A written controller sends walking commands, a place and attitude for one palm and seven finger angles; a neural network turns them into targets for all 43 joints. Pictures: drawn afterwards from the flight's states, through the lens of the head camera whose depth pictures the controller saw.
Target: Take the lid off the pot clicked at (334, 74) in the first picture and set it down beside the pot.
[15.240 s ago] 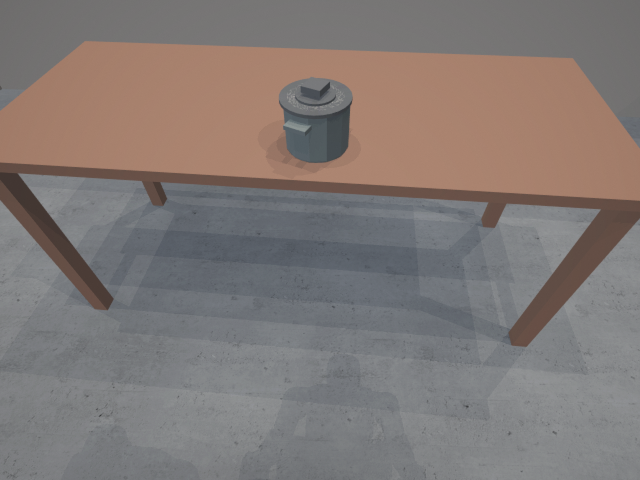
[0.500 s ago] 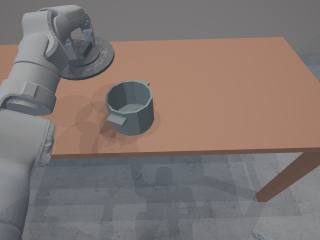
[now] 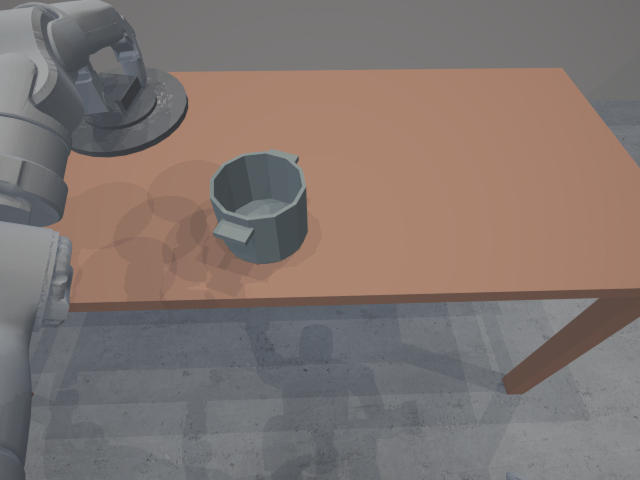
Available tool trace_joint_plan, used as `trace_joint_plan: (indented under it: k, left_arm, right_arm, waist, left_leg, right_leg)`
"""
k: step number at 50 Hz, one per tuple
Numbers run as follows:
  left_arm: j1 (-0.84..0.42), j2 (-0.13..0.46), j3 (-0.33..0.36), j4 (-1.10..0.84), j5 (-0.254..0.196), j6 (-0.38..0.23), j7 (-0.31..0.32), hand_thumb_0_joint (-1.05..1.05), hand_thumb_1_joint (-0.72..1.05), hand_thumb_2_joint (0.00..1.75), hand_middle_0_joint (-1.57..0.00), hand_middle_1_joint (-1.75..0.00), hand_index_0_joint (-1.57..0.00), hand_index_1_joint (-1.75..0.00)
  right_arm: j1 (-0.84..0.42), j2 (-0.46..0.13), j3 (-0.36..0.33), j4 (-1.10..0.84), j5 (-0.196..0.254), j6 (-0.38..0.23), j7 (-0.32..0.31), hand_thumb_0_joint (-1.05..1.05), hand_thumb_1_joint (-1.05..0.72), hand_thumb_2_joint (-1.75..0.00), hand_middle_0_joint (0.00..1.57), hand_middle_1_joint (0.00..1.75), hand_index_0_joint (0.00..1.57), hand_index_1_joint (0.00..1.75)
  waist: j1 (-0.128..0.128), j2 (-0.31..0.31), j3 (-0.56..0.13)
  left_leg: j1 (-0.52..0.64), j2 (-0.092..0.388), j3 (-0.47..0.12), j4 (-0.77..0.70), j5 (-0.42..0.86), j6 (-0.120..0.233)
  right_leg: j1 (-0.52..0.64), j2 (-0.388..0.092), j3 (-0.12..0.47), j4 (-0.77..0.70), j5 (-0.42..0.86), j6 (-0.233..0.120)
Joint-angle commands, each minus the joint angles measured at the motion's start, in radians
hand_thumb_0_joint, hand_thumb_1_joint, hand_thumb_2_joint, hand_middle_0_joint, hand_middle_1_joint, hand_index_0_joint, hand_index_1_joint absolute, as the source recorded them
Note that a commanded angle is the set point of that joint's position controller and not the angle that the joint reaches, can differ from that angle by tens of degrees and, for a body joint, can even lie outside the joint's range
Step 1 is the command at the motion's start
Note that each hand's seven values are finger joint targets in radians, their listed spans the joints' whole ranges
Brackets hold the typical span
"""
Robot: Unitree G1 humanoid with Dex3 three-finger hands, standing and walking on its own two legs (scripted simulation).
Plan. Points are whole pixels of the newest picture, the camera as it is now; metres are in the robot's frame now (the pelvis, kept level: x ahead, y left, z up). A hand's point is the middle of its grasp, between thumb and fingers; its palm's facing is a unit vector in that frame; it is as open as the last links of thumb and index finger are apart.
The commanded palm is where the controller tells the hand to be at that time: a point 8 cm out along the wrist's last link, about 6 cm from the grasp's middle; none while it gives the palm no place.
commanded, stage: move the lid sideways beside the pot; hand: left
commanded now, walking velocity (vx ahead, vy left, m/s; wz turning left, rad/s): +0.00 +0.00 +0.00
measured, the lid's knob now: (113, 91) +0.52 +0.23 +0.21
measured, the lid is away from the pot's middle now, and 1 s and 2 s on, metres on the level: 0.15 0.25 0.23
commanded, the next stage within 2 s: lower the lid onto the table in 0.82 s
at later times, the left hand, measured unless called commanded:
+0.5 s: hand (25, 101) +0.47 +0.30 +0.23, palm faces -0.30 -0.08 -0.95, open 8.1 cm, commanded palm +0.49 +0.30 +0.31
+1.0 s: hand (2, 103) +0.47 +0.32 +0.23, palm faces -0.30 -0.08 -0.95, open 8.1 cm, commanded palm +0.49 +0.31 +0.30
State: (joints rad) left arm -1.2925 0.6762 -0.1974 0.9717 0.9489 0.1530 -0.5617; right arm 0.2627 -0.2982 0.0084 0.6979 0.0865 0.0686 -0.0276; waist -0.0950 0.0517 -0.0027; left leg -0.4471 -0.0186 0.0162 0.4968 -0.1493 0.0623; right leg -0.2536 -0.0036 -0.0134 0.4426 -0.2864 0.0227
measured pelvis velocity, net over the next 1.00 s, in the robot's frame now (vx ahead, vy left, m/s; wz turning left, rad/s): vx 0.00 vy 0.02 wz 0.01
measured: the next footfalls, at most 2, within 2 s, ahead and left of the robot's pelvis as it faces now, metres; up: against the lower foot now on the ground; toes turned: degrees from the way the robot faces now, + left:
none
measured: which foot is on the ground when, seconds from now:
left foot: down 0.00-1.00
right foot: down 0.00-1.00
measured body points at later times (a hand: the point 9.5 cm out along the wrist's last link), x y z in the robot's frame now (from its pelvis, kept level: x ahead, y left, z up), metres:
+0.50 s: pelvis +0.00 +0.01 +0.00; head +0.06 +0.01 +0.44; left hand +0.48 +0.30 +0.28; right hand +0.06 -0.28 -0.12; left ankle +0.06 +0.08 -0.74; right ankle -0.04 -0.14 -0.74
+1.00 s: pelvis +0.00 +0.02 +0.00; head +0.06 +0.03 +0.44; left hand +0.48 +0.32 +0.28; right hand +0.05 -0.26 -0.12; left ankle +0.06 +0.08 -0.74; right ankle -0.04 -0.14 -0.74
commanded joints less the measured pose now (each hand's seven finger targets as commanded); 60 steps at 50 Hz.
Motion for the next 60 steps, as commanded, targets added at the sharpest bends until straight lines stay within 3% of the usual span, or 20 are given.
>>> trace_joint_plan:
  k: [1,4,8,9,15,21,23,24,28,29,33,34,36,39,40,46,48,56,59,60]
  left_arm:
    - [-0.597,0.297,0.092,-0.187,0.041,-0.004,0.052,0.0,0.66,0.95,-0.83,-1.06,-0.76,-1.03]
    - [-0.626,0.315,0.097,-0.245,0.033,-0.024,0.043,0.0,0.66,0.95,-0.83,-1.06,-0.76,-1.03]
    - [-0.59,0.301,0.08,-0.222,0.021,-0.039,0.033,0.0,0.66,0.95,-0.83,-1.06,-0.76,-1.03]
    - [-0.598,0.365,0.127,-0.232,0.028,-0.045,0.036,0.0,0.66,0.95,-0.83,-1.06,-0.76,-1.03]
    - [-0.573,0.386,0.124,-0.204,0.022,-0.074,0.028,0.0,0.66,0.95,-0.83,-1.06,-0.76,-1.03]
    - [-0.597,0.447,0.155,-0.266,0.023,-0.107,0.025,0.0,0.66,0.95,-0.83,-1.06,-0.76,-1.03]
    - [-0.562,0.408,0.128,-0.246,0.016,-0.117,0.021,0.0,0.66,0.95,-0.83,-1.06,-0.76,-1.03]
    - [-0.566,0.441,0.153,-0.242,0.017,-0.116,0.02,0.0,0.66,0.95,-0.83,-1.06,-0.76,-1.03]
    - [-0.54,0.406,0.118,-0.188,0.008,-0.124,0.012,0.0,0.66,0.95,-0.83,-1.06,-0.76,-1.03]
    - [-0.571,0.46,0.152,-0.221,0.014,-0.127,0.016,0.0,0.66,0.95,-0.83,-1.06,-0.76,-1.03]
    - [-0.564,0.459,0.143,-0.202,0.014,-0.143,0.015,0.0,0.66,0.95,-0.83,-1.06,-0.76,-1.03]
    - [-0.623,0.5,0.166,-0.268,0.018,-0.147,0.018,0.0,0.66,0.95,-0.83,-1.06,-0.76,-1.03]
    - [-0.591,0.453,0.144,-0.23,0.02,-0.147,0.018,0.0,0.66,0.95,-0.83,-1.06,-0.76,-1.03]
    - [-0.554,0.488,0.175,-0.211,0.012,-0.155,0.013,0.0,0.66,0.95,-0.83,-1.06,-0.76,-1.03]
    - [-0.551,0.457,0.151,-0.178,0.014,-0.148,0.011,0.0,0.66,0.95,-0.83,-1.06,-0.76,-1.03]
    - [-0.604,0.416,0.118,-0.224,0.013,-0.144,0.012,0.0,0.66,0.95,-0.83,-1.06,-0.76,-1.03]
    - [-0.577,0.38,0.095,-0.14,0.002,-0.12,0.006,0.0,0.66,0.95,-0.83,-1.06,-0.76,-1.03]
    - [-0.625,0.365,0.078,-0.129,0.025,-0.104,0.026,0.0,0.66,0.95,-0.83,-1.06,-0.76,-1.03]
    - [-0.637,0.433,0.133,-0.181,0.035,-0.123,0.037,0.0,0.66,0.95,-0.83,-1.06,-0.76,-1.03]
    - [-0.623,0.394,0.105,-0.15,0.038,-0.119,0.038,0.0,0.66,0.95,-0.83,-1.06,-0.76,-1.03]
  right_arm:
    - [0.028,-0.162,-0.06,-0.096,-0.004,-0.024,-0.008,0.0,-0.9,-0.9,0.2,0.3,0.2,0.3]
    - [0.026,-0.166,-0.064,-0.101,-0.006,-0.021,-0.006,0.0,-0.9,-0.9,0.2,0.3,0.2,0.3]
    - [0.041,-0.17,-0.065,-0.093,-0.001,-0.02,-0.013,0.0,-0.9,-0.9,0.2,0.3,0.2,0.3]
    - [0.042,-0.174,-0.064,-0.089,-0.004,-0.016,-0.012,0.0,-0.9,-0.9,0.2,0.3,0.2,0.3]
    - [0.055,-0.177,-0.062,-0.08,0.005,-0.006,-0.017,0.0,-0.9,-0.9,0.2,0.3,0.2,0.3]
    - [0.053,-0.179,-0.062,-0.085,0.006,0.002,-0.02,0.0,-0.9,-0.9,0.2,0.3,0.2,0.3]
    - [0.064,-0.176,-0.064,-0.087,0.004,-0.003,-0.024,0.0,-0.9,-0.9,0.2,0.3,0.2,0.3]
    - [0.066,-0.18,-0.062,-0.075,0.003,0.004,-0.021,0.0,-0.9,-0.9,0.2,0.3,0.2,0.3]
    - [0.068,-0.185,-0.059,-0.07,0.009,0.006,-0.024,0.0,-0.9,-0.9,0.2,0.3,0.2,0.3]
    - [0.067,-0.188,-0.059,-0.067,0.007,0.012,-0.024,0.0,-0.9,-0.9,0.2,0.3,0.2,0.3]
    - [0.071,-0.188,-0.056,-0.071,0.009,0.007,-0.03,0.0,-0.9,-0.9,0.2,0.3,0.2,0.3]
    - [0.066,-0.192,-0.057,-0.067,0.008,0.013,-0.028,0.0,-0.9,-0.9,0.2,0.3,0.2,0.3]
    - [0.078,-0.182,-0.06,-0.069,0.005,0.009,-0.028,0.0,-0.9,-0.9,0.2,0.3,0.2,0.3]
    - [0.077,-0.189,-0.058,-0.071,0.005,0.018,-0.023,0.0,-0.9,-0.9,0.2,0.3,0.2,0.3]
    - [0.076,-0.185,-0.059,-0.073,0.01,0.019,-0.023,0.0,-0.9,-0.9,0.2,0.3,0.2,0.3]
    - [0.079,-0.184,-0.063,-0.065,0.006,0.015,-0.023,0.0,-0.9,-0.9,0.2,0.3,0.2,0.3]
    - [0.096,-0.19,-0.062,-0.052,0.008,0.002,-0.022,0.0,-0.9,-0.9,0.2,0.3,0.2,0.3]
    - [0.104,-0.188,-0.063,-0.049,0.002,-0.017,-0.022,0.0,-0.9,-0.9,0.2,0.3,0.2,0.3]
    - [0.104,-0.192,-0.063,-0.061,-0.005,-0.02,-0.024,0.0,-0.9,-0.9,0.2,0.3,0.2,0.3]
    - [0.107,-0.187,-0.064,-0.062,0.0,-0.021,-0.024,0.0,-0.9,-0.9,0.2,0.3,0.2,0.3]
  waist:
    - [-0.003,0.015,-0.439]
    - [0.0,0.055,-0.472]
    - [-0.008,0.037,-0.45]
    - [-0.003,0.041,-0.453]
    - [-0.008,0.039,-0.435]
    - [-0.004,0.105,-0.473]
    - [-0.01,0.111,-0.475]
    - [-0.007,0.1,-0.463]
    - [-0.013,0.084,-0.419]
    - [-0.009,0.088,-0.443]
    - [-0.01,0.085,-0.453]
    - [-0.007,0.114,-0.486]
    - [-0.009,0.144,-0.481]
    - [-0.002,0.099,-0.468]
    - [-0.008,0.081,-0.446]
    - [-0.014,0.135,-0.452]
    - [-0.017,0.092,-0.422]
    - [-0.022,0.08,-0.425]
    - [-0.009,0.108,-0.472]
    - [-0.015,0.112,-0.455]
  left_leg:
    - [0.471,-0.008,-0.055,-0.006,0.153,0.023]
    - [0.493,-0.008,-0.055,0.007,0.188,0.025]
    - [0.489,-0.001,-0.051,0.008,0.181,0.028]
    - [0.482,-0.003,-0.054,0.01,0.172,0.029]
    - [0.47,0.0,-0.049,0.014,0.192,0.031]
    - [0.509,0.006,-0.054,0.025,0.228,0.031]
    - [0.528,0.01,-0.056,0.036,0.265,0.032]
    - [0.519,0.01,-0.057,0.033,0.238,0.033]
    - [0.49,0.012,-0.058,0.02,0.185,0.03]
    - [0.493,0.01,-0.058,0.02,0.176,0.031]
    - [0.497,0.015,-0.058,0.026,0.198,0.031]
    - [0.528,0.017,-0.067,0.025,0.216,0.03]
    - [0.551,0.016,-0.075,0.031,0.244,0.028]
    - [0.513,0.014,-0.071,0.03,0.235,0.03]
    - [0.494,0.012,-0.07,0.025,0.194,0.028]
    - [0.539,0.018,-0.09,0.016,0.163,0.022]
    - [0.5,0.019,-0.091,0.003,0.118,0.021]
    - [0.485,0.015,-0.096,-0.001,0.051,0.019]
    - [0.501,0.014,-0.097,0.01,0.102,0.019]
    - [0.507,0.015,-0.098,0.013,0.115,0.016]
  right_leg:
    - [-0.127,0.063,-0.047,-0.06,0.24,-0.064]
    - [-0.117,0.062,-0.045,-0.054,0.27,-0.065]
    - [-0.139,0.06,-0.049,-0.061,0.252,-0.063]
    - [-0.125,0.064,-0.048,-0.059,0.258,-0.062]
    - [-0.128,0.067,-0.053,-0.058,0.27,-0.058]
    - [-0.136,0.068,-0.054,-0.053,0.268,-0.061]
    - [-0.165,0.065,-0.055,-0.053,0.262,-0.061]
    - [-0.163,0.071,-0.058,-0.056,0.254,-0.057]
    - [-0.19,0.066,-0.064,-0.061,0.21,-0.061]
    - [-0.172,0.071,-0.062,-0.06,0.213,-0.058]
    - [-0.175,0.065,-0.061,-0.056,0.22,-0.06]
    - [-0.173,0.071,-0.062,-0.051,0.223,-0.059]
    - [-0.204,0.075,-0.067,-0.053,0.201,-0.061]
    - [-0.185,0.072,-0.065,-0.054,0.214,-0.059]
    - [-0.195,0.072,-0.066,-0.058,0.19,-0.059]
    - [-0.237,0.076,-0.069,-0.061,0.134,-0.064]
    - [-0.228,0.066,-0.07,-0.057,0.141,-0.065]
    - [-0.237,0.072,-0.067,-0.056,0.108,-0.062]
    - [-0.211,0.072,-0.061,-0.044,0.14,-0.067]
    - [-0.231,0.073,-0.062,-0.042,0.133,-0.067]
